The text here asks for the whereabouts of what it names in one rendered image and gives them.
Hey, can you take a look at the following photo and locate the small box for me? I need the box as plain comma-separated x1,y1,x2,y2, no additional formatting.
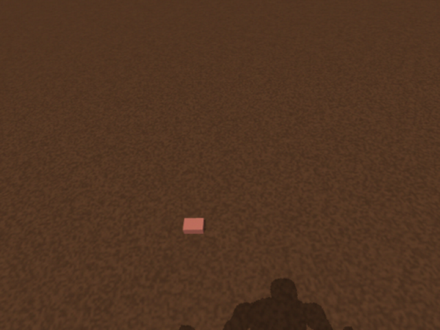
183,218,205,234

